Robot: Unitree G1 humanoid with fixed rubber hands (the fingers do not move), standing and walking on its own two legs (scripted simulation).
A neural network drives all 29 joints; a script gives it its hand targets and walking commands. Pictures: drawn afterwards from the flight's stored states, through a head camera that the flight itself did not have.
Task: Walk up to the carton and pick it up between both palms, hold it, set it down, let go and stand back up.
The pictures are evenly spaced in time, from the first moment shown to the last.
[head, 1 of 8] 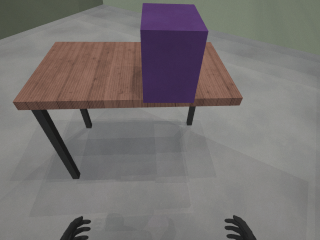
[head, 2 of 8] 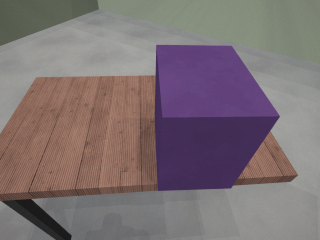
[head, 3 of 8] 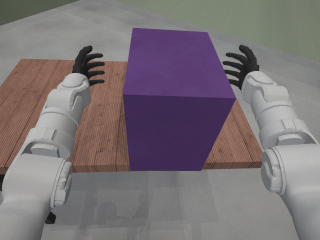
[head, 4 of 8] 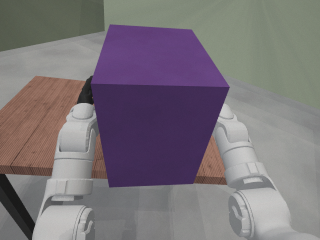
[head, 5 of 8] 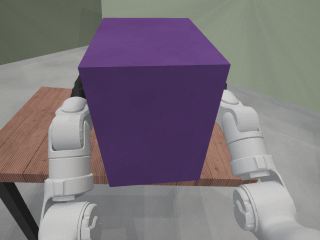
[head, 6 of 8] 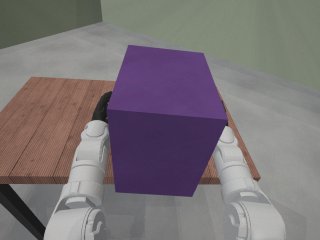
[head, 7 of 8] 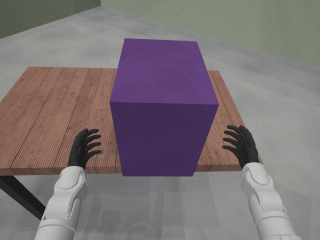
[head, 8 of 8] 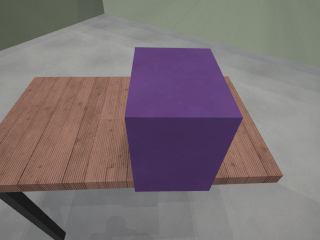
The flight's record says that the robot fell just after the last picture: no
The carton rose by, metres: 0.19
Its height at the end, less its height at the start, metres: +0.00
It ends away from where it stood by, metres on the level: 0.02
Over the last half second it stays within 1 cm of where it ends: yes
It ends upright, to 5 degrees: yes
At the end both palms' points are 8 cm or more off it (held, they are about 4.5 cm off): yes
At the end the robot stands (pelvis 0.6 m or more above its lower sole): yes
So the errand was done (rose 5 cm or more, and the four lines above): yes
